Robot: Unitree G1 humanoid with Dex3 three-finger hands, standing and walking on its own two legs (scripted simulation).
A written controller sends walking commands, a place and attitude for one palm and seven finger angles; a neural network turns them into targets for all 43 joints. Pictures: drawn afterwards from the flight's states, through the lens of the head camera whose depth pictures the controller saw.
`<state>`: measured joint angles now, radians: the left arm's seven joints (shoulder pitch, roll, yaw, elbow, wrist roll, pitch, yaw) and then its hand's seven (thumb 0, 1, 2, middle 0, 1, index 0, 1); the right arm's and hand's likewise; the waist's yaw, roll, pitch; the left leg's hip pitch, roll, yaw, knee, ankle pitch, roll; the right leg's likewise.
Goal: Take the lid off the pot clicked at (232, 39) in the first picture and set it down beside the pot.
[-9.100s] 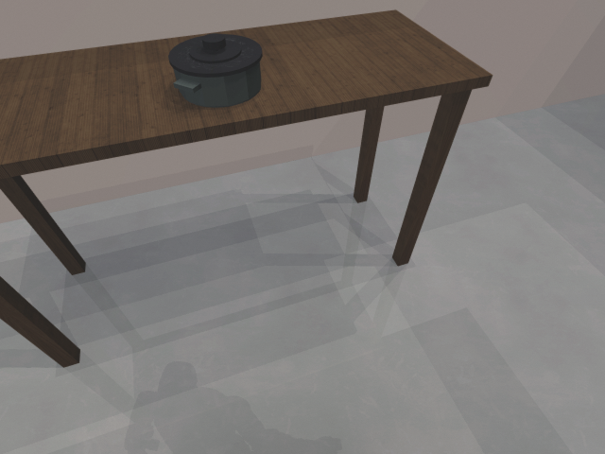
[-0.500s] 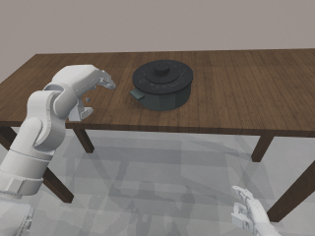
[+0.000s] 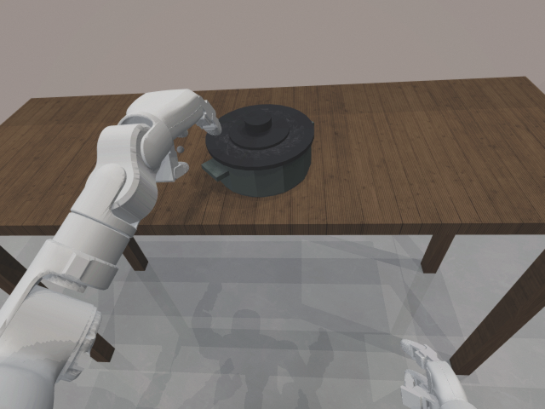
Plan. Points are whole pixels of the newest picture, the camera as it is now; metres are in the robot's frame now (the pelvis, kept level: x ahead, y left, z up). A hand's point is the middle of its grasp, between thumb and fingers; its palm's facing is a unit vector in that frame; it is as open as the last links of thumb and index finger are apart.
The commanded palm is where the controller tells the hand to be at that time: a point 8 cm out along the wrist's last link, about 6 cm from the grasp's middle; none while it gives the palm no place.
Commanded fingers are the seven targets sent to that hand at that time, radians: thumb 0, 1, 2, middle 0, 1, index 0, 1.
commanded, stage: move the open hand above the knob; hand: left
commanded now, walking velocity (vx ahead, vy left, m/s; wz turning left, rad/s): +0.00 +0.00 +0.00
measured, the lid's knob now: (258, 121) +0.56 +0.08 +0.15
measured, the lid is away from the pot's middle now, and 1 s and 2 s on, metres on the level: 0.00 0.00 0.00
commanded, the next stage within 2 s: lower the open fingers around the knob in 1.50 s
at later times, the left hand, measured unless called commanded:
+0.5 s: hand (226, 114) +0.48 +0.11 +0.22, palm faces -0.22 -0.08 -0.97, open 10.1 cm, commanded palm +0.47 +0.12 +0.28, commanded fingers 0.00 -0.38 1.61 -0.85 -0.08 -0.85 -0.08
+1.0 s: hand (251, 94) +0.53 +0.08 +0.22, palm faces -0.25 -0.09 -0.96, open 10.1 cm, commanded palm +0.52 +0.10 +0.28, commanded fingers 0.00 -0.38 1.61 -0.85 -0.08 -0.85 -0.08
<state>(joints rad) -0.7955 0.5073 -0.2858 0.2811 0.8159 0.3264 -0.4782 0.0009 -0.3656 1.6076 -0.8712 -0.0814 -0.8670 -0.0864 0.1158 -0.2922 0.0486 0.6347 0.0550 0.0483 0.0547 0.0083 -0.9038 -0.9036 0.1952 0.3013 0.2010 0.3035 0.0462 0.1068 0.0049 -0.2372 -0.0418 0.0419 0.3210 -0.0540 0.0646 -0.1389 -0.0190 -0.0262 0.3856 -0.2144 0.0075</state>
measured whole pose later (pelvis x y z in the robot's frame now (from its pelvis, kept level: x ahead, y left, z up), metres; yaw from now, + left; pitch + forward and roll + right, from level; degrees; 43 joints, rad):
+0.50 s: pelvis +0.03 -0.01 +0.00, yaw -1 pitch +2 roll +0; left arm -1.06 0.42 -0.31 0.64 0.85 0.36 -0.50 0.00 -0.36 1.61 -0.87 -0.08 -0.86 -0.09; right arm 0.18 -0.30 0.03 0.67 0.04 0.04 0.04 0.01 -0.91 -0.90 0.19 0.30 0.20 0.30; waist -0.01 0.08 -0.03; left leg -0.26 -0.03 0.05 0.33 -0.10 0.05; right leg -0.16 -0.01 -0.01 0.38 -0.25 0.00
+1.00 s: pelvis +0.05 +0.00 +0.00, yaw -2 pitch +6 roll +0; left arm -1.29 0.33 -0.30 0.98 0.88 0.36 -0.43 0.00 -0.36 1.61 -0.87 -0.08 -0.86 -0.09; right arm 0.25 -0.29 0.02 0.72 0.03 0.03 0.03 0.01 -0.91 -0.90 0.20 0.30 0.20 0.30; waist -0.05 0.07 -0.06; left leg -0.31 -0.04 0.08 0.32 -0.12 0.07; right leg -0.22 -0.02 0.02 0.37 -0.25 0.01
